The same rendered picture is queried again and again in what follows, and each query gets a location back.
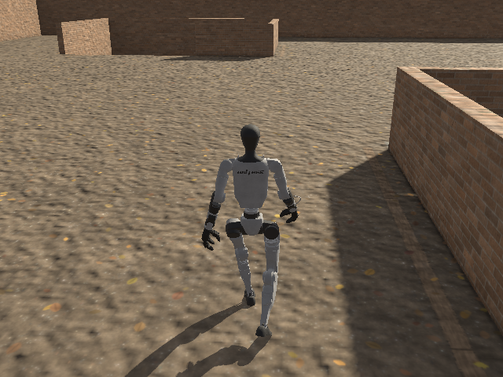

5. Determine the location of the robot left forearm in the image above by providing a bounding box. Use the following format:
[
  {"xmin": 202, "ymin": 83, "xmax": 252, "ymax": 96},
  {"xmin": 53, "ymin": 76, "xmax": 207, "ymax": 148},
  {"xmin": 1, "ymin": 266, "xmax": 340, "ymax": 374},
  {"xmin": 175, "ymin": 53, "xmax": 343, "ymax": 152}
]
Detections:
[{"xmin": 204, "ymin": 191, "xmax": 221, "ymax": 230}]

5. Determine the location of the robot left thigh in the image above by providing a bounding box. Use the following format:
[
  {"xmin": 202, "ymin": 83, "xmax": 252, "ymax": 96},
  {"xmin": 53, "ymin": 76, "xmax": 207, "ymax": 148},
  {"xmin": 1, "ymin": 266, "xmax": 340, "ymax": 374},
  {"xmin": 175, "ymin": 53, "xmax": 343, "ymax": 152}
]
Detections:
[{"xmin": 226, "ymin": 218, "xmax": 248, "ymax": 262}]

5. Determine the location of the right robot upper arm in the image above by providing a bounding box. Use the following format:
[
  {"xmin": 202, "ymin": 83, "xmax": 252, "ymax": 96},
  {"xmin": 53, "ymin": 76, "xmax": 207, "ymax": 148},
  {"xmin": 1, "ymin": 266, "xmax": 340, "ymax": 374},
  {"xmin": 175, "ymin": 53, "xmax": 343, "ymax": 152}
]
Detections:
[{"xmin": 267, "ymin": 158, "xmax": 291, "ymax": 200}]

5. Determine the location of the robot right thigh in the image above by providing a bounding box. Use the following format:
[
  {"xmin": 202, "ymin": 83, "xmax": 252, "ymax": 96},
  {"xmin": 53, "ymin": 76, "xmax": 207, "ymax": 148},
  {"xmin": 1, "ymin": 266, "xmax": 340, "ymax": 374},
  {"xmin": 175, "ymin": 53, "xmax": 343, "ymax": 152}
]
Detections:
[{"xmin": 263, "ymin": 220, "xmax": 280, "ymax": 285}]

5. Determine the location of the robot thigh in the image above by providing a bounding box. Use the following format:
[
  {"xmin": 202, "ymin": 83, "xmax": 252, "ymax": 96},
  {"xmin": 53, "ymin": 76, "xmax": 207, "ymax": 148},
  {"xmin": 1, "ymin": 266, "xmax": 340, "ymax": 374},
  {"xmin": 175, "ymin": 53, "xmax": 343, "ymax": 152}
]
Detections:
[
  {"xmin": 263, "ymin": 220, "xmax": 280, "ymax": 285},
  {"xmin": 226, "ymin": 218, "xmax": 248, "ymax": 262}
]

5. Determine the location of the robot right forearm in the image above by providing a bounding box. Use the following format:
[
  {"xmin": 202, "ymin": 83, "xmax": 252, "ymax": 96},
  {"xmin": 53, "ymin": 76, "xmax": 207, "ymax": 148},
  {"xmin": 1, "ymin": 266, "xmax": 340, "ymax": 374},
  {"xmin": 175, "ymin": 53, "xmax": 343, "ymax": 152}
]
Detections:
[{"xmin": 283, "ymin": 188, "xmax": 297, "ymax": 212}]

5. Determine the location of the robot right hand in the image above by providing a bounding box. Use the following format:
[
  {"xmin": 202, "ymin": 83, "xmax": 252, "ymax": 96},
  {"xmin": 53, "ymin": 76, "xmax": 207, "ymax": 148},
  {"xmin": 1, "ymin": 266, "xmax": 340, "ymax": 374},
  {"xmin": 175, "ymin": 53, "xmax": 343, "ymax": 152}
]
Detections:
[{"xmin": 280, "ymin": 209, "xmax": 299, "ymax": 223}]

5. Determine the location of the robot left hand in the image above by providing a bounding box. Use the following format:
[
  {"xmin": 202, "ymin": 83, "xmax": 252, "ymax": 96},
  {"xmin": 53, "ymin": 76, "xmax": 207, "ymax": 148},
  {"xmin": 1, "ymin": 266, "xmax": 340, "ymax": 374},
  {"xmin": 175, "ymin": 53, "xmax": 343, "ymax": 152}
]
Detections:
[{"xmin": 201, "ymin": 228, "xmax": 220, "ymax": 251}]

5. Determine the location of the left robot upper arm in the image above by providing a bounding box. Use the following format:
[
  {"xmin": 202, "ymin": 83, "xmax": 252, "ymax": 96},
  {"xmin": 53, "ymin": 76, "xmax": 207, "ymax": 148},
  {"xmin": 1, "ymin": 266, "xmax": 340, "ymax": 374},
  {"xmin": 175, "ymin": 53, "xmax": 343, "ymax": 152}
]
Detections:
[{"xmin": 213, "ymin": 159, "xmax": 234, "ymax": 203}]

